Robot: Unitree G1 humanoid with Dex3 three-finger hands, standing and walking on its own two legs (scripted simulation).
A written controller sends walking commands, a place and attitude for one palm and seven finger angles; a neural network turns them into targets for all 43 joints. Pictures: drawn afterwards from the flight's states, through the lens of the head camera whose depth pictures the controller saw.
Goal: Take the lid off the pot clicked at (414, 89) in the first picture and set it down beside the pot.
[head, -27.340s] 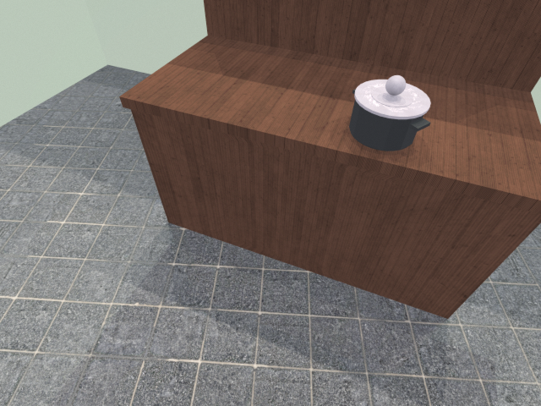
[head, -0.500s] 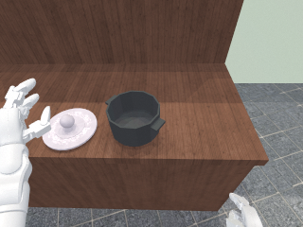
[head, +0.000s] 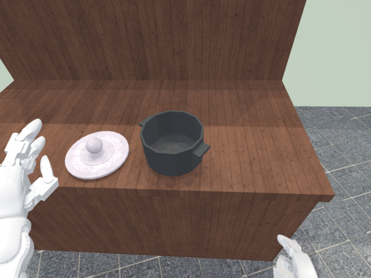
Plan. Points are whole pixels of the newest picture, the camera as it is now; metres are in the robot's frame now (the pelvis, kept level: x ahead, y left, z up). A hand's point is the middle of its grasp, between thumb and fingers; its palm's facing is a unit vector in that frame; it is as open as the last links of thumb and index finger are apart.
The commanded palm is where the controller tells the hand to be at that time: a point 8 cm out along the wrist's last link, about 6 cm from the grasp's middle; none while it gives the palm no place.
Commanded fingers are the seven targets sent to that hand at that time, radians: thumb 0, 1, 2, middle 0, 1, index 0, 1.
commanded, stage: draw the hand back to the body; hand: left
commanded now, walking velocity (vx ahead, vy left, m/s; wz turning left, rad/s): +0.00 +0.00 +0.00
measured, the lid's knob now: (94, 145) +0.49 +0.35 -0.03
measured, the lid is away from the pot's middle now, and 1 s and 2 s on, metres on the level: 0.25 0.25 0.25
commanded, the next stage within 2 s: step back with the hand held close in 0.46 s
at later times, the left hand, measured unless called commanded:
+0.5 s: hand (29, 207) +0.18 +0.27 +0.15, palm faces +0.38 -0.85 -0.37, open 7.4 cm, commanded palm +0.13 +0.31 +0.17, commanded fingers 0.00 0.90 0.90 -0.20 -0.30 -0.20 -0.30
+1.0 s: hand (30, 210) +0.18 +0.28 +0.14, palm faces +0.18 -0.82 -0.54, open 7.4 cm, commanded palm +0.12 +0.33 +0.17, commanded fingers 0.00 0.90 0.90 -0.20 -0.30 -0.20 -0.30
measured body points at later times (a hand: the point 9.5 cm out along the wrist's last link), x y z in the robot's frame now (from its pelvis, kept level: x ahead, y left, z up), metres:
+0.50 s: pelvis +0.01 +0.03 +0.00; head -0.01 +0.02 +0.45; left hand +0.15 +0.31 +0.17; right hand +0.21 -0.18 -0.08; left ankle +0.00 +0.10 -0.74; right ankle -0.02 -0.07 -0.74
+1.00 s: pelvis -0.01 +0.06 -0.01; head +0.03 +0.07 +0.44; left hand +0.17 +0.32 +0.17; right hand +0.14 -0.19 -0.10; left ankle +0.00 +0.10 -0.74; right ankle -0.02 -0.07 -0.74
